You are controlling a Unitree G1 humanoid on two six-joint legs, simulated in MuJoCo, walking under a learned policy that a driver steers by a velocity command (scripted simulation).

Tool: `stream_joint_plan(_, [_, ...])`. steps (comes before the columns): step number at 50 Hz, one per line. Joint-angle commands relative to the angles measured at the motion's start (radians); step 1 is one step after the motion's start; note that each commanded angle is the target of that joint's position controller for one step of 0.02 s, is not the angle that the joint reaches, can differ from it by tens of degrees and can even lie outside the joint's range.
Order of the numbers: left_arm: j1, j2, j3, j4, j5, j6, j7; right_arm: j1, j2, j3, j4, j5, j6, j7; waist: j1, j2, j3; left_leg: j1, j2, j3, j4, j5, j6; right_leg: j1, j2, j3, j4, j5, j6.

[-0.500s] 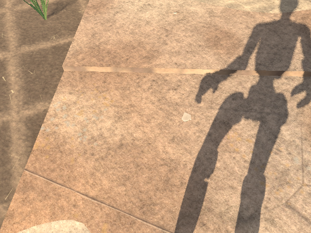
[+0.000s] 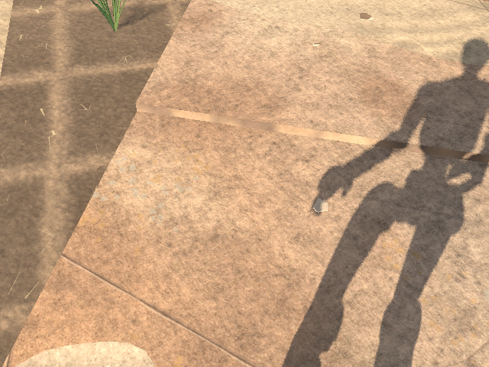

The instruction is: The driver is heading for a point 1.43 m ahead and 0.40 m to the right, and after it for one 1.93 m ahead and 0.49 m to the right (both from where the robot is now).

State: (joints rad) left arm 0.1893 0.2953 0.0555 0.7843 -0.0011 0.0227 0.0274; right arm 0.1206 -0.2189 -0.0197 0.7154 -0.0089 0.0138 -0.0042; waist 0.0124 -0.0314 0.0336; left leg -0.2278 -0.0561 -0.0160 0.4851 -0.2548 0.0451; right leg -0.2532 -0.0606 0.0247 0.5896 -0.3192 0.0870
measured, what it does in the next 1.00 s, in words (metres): walks ahead: right foot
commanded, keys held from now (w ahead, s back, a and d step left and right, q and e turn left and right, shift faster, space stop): no key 0.50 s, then w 0.50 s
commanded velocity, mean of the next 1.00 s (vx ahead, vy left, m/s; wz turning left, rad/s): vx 0.15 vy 0.00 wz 0.02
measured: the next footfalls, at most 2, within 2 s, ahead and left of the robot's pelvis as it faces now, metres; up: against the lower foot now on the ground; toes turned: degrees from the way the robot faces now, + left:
right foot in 0.02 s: +0.03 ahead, -0.15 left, +0.00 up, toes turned +0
left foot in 1.16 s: +0.40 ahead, +0.08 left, +0.00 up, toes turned +0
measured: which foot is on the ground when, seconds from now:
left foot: down 0.00-0.78, up 0.80-1.00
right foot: up 0.00-0.00, down 0.02-1.00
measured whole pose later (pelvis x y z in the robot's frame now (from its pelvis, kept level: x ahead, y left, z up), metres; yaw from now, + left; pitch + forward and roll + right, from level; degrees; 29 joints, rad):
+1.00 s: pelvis +0.12 -0.04 +0.00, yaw -1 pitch +1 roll +1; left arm 0.49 0.21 0.02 1.03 0.00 -0.07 0.00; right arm 0.07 -0.27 -0.04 0.87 0.02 -0.09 0.04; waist 0.06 0.02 0.02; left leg -0.63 0.05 0.05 0.92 -0.20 0.02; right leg 0.07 0.01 0.02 0.24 -0.33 -0.03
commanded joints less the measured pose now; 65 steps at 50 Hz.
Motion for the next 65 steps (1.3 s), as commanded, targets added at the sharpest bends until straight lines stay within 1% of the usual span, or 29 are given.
stream_joint_plan(1, [0.025, 0.098, 0.012, -0.041, 0.021, -0.019, 0.002, 0.012, -0.122, -0.029, -0.021, 0.001, -0.019, 0.001, 0.002, 0.087, -0.088, 0.002, 0.188, -0.188, -0.110, 0.188, 0.076, 0.165, -0.033, 0.041, -0.205, 0.329, -0.036])
stream_joint_plan(2, [0.024, 0.161, 0.024, -0.043, 0.018, -0.018, 0.004, 0.041, -0.132, -0.033, -0.013, -0.013, -0.026, 0.007, -0.037, 0.003, -0.077, -0.024, 0.133, -0.144, -0.102, 0.081, 0.039, 0.172, -0.068, 0.056, -0.162, 0.397, -0.065])
stream_joint_plan(3, [0.009, 0.161, 0.030, -0.025, 0.006, -0.019, -0.001, 0.038, -0.133, -0.035, -0.007, -0.012, -0.026, 0.008, -0.043, -0.054, -0.063, 0.007, 0.087, -0.093, -0.109, 0.033, 0.009, 0.096, -0.046, 0.039, -0.141, 0.256, -0.097])
stream_joint_plan(5, [-0.004, 0.094, 0.013, -0.019, 0.015, -0.030, -0.007, -0.023, -0.138, -0.037, -0.001, -0.006, -0.020, -0.001, -0.011, -0.024, -0.042, 0.037, 0.080, -0.076, -0.071, 0.037, -0.005, 0.045, -0.028, 0.036, -0.176, 0.175, -0.088])
stream_joint_plan(7, [-0.006, 0.082, 0.007, -0.007, 0.016, -0.043, -0.007, -0.014, -0.131, -0.037, 0.013, -0.004, -0.007, -0.009, -0.012, -0.031, -0.034, 0.036, 0.082, -0.077, -0.064, 0.093, 0.000, 0.047, -0.020, 0.030, -0.179, 0.201, -0.073])
stream_joint_plan(25, [0.025, 0.066, -0.010, 0.120, 0.008, -0.044, 0.008, 0.047, -0.133, -0.042, 0.201, 0.005, -0.006, -0.028, -0.010, 0.035, -0.015, 0.058, 0.080, -0.060, -0.070, 0.167, -0.020, 0.059, 0.014, 0.005, -0.183, 0.188, -0.078])
stream_joint_plan(26, [0.043, 0.061, -0.011, 0.135, 0.006, -0.042, 0.009, 0.064, -0.131, -0.042, 0.217, 0.007, -0.004, -0.030, -0.010, 0.037, -0.036, 0.064, 0.068, -0.049, -0.071, 0.063, -0.016, 0.064, 0.029, -0.010, -0.181, 0.091, -0.082])
stream_joint_plan(28, [0.042, 0.067, -0.007, 0.140, -0.006, -0.037, 0.014, 0.077, -0.149, -0.050, 0.229, 0.020, -0.002, -0.033, -0.016, 0.040, 0.017, -0.004, 0.052, -0.049, -0.065, -0.320, 0.015, -0.006, 0.051, -0.017, -0.155, -0.230, -0.115])
stream_joint_plan(31, [0.036, 0.054, -0.011, 0.126, -0.016, -0.067, 0.013, 0.105, -0.150, -0.050, 0.232, 0.031, -0.036, -0.029, -0.025, 0.063, 0.118, -0.076, 0.111, -0.147, -0.102, -0.500, 0.069, -0.114, 0.033, 0.024, -0.124, -0.357, -0.153])
stream_joint_plan(35, [0.009, 0.010, -0.016, 0.105, -0.027, -0.122, -0.013, 0.184, -0.203, -0.065, 0.259, 0.037, -0.076, -0.011, -0.035, 0.197, 0.083, 0.033, 0.289, -0.443, -0.245, -0.507, 0.186, -0.177, 0.073, -0.045, 0.062, -0.134, -0.157])
stream_joint_plan(37, [0.060, 0.010, -0.016, 0.121, -0.032, -0.133, -0.023, 0.121, -0.201, -0.061, 0.233, 0.039, -0.079, -0.006, 0.013, 0.198, 0.091, -0.055, 0.287, -0.427, -0.230, -0.404, 0.182, -0.048, 0.067, -0.038, -0.031, -0.117, -0.194])
stream_joint_plan(38, [0.158, 0.028, -0.009, 0.160, -0.033, -0.138, -0.027, 0.026, -0.180, -0.054, 0.198, 0.043, -0.080, -0.004, 0.072, 0.168, 0.085, -0.119, 0.233, -0.322, -0.167, -0.279, 0.140, 0.072, 0.058, -0.019, -0.124, -0.078, -0.210])
stream_joint_plan(39, [0.272, 0.085, 0.009, 0.206, -0.029, -0.144, -0.028, -0.057, -0.136, -0.041, 0.158, 0.043, -0.090, -0.002, 0.115, 0.042, 0.066, -0.244, 0.127, -0.154, 0.032, -0.070, 0.068, 0.234, -0.007, 0.124, -0.201, -0.041, -0.237])
stream_joint_plan(40, [0.410, 0.197, 0.046, 0.254, -0.031, -0.143, -0.032, -0.090, -0.108, -0.035, 0.118, 0.029, -0.115, 0.001, 0.141, -0.218, 0.013, -0.457, 0.000, 0.030, 0.368, 0.012, -0.012, 0.480, -0.172, 0.413, -0.301, 0.129, -0.308])
stream_joint_plan(41, [0.421, 0.154, 0.032, 0.248, -0.014, -0.139, -0.037, -0.068, -0.143, -0.044, 0.124, 0.023, -0.132, 0.005, 0.134, -0.221, 0.005, -0.627, 0.002, -0.004, 0.570, -0.277, -0.030, 0.562, -0.289, 0.558, -0.314, 0.327, -0.360])
stream_joint_plan(43, [0.365, 0.074, 0.007, 0.227, 0.006, -0.137, -0.042, -0.029, -0.123, -0.039, 0.137, 0.057, -0.136, 0.020, 0.076, -0.075, 0.032, -0.755, 0.086, -0.043, 0.747, -0.235, 0.008, 0.582, -0.278, 0.444, -0.294, 0.412, -0.350])
stream_joint_plan(45, [0.337, 0.046, -0.009, 0.226, -0.004, -0.123, -0.040, -0.084, -0.107, -0.037, 0.115, 0.048, -0.132, 0.028, 0.060, -0.035, 0.072, -0.784, 0.146, -0.010, 0.687, -0.127, 0.016, 0.532, -0.245, 0.304, -0.346, 0.490, -0.300])
stream_joint_plan(47, [0.311, 0.025, -0.019, 0.214, -0.002, -0.107, -0.030, -0.115, -0.068, -0.025, 0.093, 0.037, -0.126, 0.043, 0.046, -0.057, 0.075, -0.668, 0.143, 0.039, 0.550, -0.020, -0.008, 0.408, -0.180, 0.199, -0.407, 0.494, -0.274])
stream_joint_plan(50, [0.264, 0.082, -0.012, 0.186, -0.001, -0.107, -0.004, -0.227, -0.024, -0.001, 0.042, 0.026, -0.119, 0.054, 0.047, -0.065, 0.096, -0.367, 0.084, 0.097, 0.227, 0.201, -0.044, 0.150, -0.100, 0.072, -0.499, 0.416, -0.255])
stream_joint_plan(53, [0.294, 0.121, 0.005, 0.206, -0.020, -0.119, 0.001, -0.256, -0.089, -0.014, 0.012, 0.038, -0.109, 0.049, 0.025, -0.091, 0.110, -0.273, 0.069, 0.066, 0.094, 0.274, -0.021, 0.184, -0.152, 0.073, -0.530, 0.416, -0.248])
stream_joint_plan(56, [0.278, 0.133, 0.017, 0.206, -0.013, -0.106, -0.002, -0.151, -0.161, -0.047, 0.029, 0.037, -0.108, 0.042, -0.055, -0.109, 0.006, -0.132, 0.030, 0.069, 0.066, 0.233, 0.035, 0.316, -0.181, 0.040, -0.339, 0.838, -0.207])
stream_joint_plan(57, [0.271, 0.126, 0.016, 0.202, -0.005, -0.093, -0.003, -0.010, -0.192, -0.068, 0.073, 0.040, -0.103, 0.036, -0.122, -0.107, -0.082, 0.031, 0.004, 0.086, 0.070, 0.210, 0.063, 0.303, -0.155, 0.012, -0.169, 0.963, -0.187])
stream_joint_plan(58, [0.269, 0.116, 0.011, 0.191, 0.003, -0.087, -0.004, 0.144, -0.223, -0.087, 0.118, 0.042, -0.096, 0.028, -0.189, -0.093, -0.166, 0.261, 0.044, 0.048, 0.080, 0.198, 0.093, 0.172, -0.119, -0.001, 0.044, 0.898, -0.161])
stream_joint_plan(59, [0.366, 0.009, -0.019, 0.168, 0.016, -0.094, -0.015, 0.284, -0.312, -0.107, 0.145, 0.015, -0.092, 0.020, -0.161, 0.123, -0.325, 0.636, 0.305, -0.335, 0.067, 0.043, 0.220, -0.179, 0.005, -0.028, 0.436, 0.468, -0.114])
stream_joint_plan(60, [0.416, -0.064, -0.042, 0.185, -0.002, -0.118, -0.022, 0.310, -0.281, -0.091, 0.162, 0.014, -0.093, 0.032, -0.134, 0.286, -0.448, 0.686, 0.449, -0.746, -0.153, -0.184, 0.303, -0.329, 0.128, 0.094, 0.674, -0.249, -0.106])
stream_joint_plan(61, [0.291, 0.050, -0.010, 0.152, -0.038, -0.137, -0.027, 0.227, -0.208, -0.070, 0.161, 0.025, -0.101, 0.036, -0.130, 0.219, -0.260, 0.533, 0.400, -0.697, -0.228, -0.265, 0.247, -0.430, 0.069, 0.123, 0.772, -0.222, -0.129])
stream_joint_plan(62, [0.198, 0.089, 0.000, 0.119, -0.053, -0.148, -0.026, 0.123, -0.181, -0.061, 0.143, 0.029, -0.108, 0.037, -0.097, 0.155, -0.115, 0.353, 0.377, -0.547, -0.257, -0.204, 0.214, -0.455, 0.014, 0.084, 0.754, -0.117, -0.147])
stream_joint_plan(63, [0.158, 0.090, 0.004, 0.112, -0.041, -0.150, -0.018, 0.052, -0.160, -0.054, 0.132, 0.019, -0.116, 0.040, -0.063, 0.078, -0.057, 0.199, 0.343, -0.434, -0.284, -0.081, 0.199, -0.406, -0.034, 0.067, 0.705, -0.029, -0.149])
stream_joint_plan(65, [0.200, 0.051, 0.010, 0.122, -0.023, -0.129, -0.012, -0.001, -0.123, -0.043, 0.134, -0.002, -0.125, 0.045, 0.010, 0.108, -0.041, 0.035, 0.276, -0.285, -0.336, 0.031, 0.181, -0.284, -0.088, 0.072, 0.632, 0.050, -0.145])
